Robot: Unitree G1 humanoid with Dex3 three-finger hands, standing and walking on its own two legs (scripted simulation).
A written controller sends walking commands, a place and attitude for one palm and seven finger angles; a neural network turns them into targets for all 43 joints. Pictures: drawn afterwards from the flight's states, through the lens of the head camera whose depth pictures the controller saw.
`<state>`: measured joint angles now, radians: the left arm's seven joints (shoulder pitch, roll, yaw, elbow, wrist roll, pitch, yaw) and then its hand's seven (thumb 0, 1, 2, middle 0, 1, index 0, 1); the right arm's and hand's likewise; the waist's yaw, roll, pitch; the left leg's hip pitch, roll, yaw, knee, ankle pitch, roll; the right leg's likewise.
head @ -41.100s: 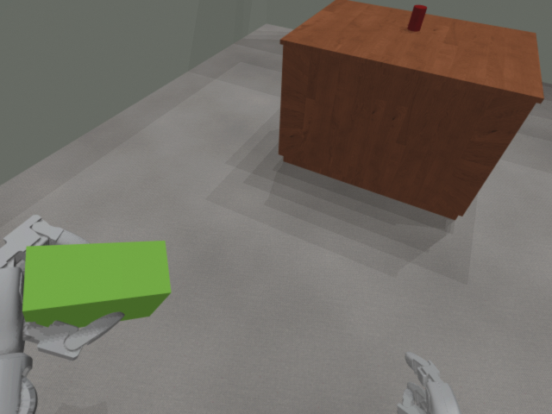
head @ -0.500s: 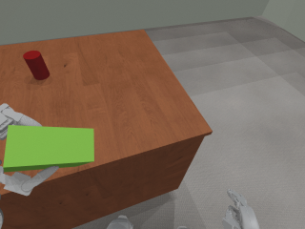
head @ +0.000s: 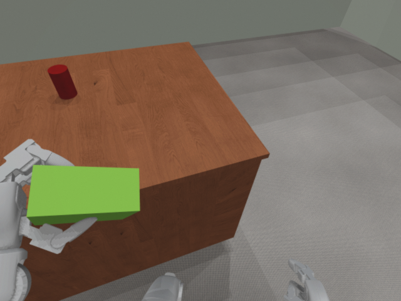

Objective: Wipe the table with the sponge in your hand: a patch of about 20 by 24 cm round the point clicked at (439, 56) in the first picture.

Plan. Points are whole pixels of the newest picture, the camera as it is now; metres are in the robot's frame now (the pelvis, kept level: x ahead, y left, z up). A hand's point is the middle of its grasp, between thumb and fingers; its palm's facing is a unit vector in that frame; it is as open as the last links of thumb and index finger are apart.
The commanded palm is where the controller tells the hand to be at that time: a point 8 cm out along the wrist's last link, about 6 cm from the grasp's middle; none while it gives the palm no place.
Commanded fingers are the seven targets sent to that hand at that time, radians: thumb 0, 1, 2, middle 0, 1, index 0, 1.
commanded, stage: step back with the hand held close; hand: left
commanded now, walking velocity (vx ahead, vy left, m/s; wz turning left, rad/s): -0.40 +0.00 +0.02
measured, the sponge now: (101, 196) +0.23 +0.17 +0.15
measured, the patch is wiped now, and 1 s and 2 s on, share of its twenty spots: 1.00 1.00 1.00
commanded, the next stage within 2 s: stop stepping back and stand still in 0.08 s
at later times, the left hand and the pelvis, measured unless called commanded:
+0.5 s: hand out of the picture +0.07 +0.22 +0.17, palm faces +0.37 -0.84 -0.41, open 10.2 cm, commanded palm +0.01 +0.27 +0.20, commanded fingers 0.00 0.10 1.30 -1.20 -1.60 -1.20 -1.60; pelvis -0.14 -0.02 +0.00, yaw +1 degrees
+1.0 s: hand out of the picture -0.01 +0.20 +0.17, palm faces +0.42 -0.83 -0.35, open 10.2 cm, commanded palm -0.06 +0.24 +0.20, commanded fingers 0.00 0.10 1.30 -1.20 -1.60 -1.20 -1.60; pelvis -0.20 -0.05 +0.00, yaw +4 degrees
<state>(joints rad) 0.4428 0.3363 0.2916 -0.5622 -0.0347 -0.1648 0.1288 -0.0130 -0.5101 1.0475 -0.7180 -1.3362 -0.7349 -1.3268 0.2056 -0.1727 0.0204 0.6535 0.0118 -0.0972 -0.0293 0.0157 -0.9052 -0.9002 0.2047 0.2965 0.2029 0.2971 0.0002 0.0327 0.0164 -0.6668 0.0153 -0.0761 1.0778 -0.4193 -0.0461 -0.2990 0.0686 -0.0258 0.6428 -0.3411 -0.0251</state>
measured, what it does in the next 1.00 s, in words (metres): walks backwards: left foot, then right foot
